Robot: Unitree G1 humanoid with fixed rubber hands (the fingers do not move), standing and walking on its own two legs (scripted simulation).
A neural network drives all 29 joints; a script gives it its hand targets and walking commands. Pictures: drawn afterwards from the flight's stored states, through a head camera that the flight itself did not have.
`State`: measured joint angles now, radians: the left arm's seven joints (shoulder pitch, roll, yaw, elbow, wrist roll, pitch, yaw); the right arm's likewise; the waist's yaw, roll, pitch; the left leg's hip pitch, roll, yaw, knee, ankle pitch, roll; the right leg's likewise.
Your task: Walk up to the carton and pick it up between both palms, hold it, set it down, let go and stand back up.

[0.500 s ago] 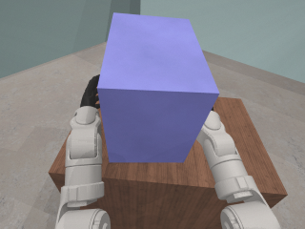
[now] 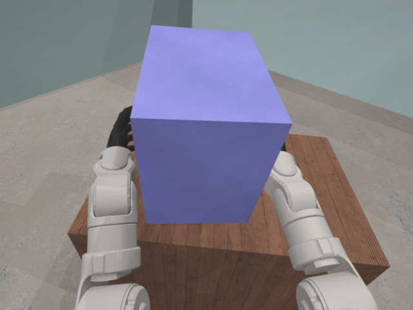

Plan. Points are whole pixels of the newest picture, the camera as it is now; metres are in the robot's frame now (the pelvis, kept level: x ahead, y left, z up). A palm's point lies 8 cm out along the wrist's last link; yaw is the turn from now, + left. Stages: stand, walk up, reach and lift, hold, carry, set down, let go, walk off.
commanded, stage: hold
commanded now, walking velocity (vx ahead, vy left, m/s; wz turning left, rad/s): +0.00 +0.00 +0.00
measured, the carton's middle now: (199, 124) +0.39 -0.01 +0.21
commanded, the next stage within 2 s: none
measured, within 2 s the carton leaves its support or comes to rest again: neither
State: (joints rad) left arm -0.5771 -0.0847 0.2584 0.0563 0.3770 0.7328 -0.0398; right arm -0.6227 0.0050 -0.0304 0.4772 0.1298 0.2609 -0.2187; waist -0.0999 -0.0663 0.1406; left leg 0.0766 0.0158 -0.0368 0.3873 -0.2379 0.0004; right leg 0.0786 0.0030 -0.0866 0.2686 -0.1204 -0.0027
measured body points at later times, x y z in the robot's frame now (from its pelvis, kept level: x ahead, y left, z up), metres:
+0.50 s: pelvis -0.01 -0.01 +0.00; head -0.04 +0.03 +0.45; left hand +0.37 +0.13 +0.18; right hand +0.36 -0.15 +0.18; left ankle +0.00 +0.12 -0.75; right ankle +0.04 -0.12 -0.75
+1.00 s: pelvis +0.00 +0.00 +0.00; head -0.03 +0.03 +0.45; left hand +0.38 +0.13 +0.18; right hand +0.36 -0.16 +0.17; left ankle +0.00 +0.12 -0.75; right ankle +0.04 -0.12 -0.75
